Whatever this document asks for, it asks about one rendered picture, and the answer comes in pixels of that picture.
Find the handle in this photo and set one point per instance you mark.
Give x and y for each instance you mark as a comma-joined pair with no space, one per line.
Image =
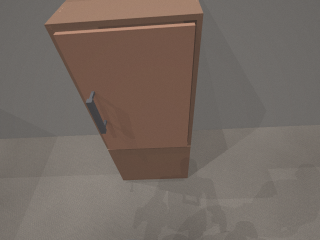
95,114

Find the cupboard door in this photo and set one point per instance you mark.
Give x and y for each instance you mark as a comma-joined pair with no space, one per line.
141,76

